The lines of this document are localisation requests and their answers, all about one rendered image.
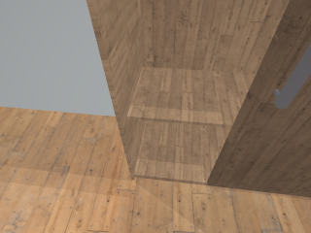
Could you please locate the wardrobe door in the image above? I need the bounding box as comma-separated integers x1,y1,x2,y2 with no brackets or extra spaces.
207,0,311,198

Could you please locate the handle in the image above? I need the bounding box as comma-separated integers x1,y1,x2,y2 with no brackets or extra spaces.
273,43,311,109

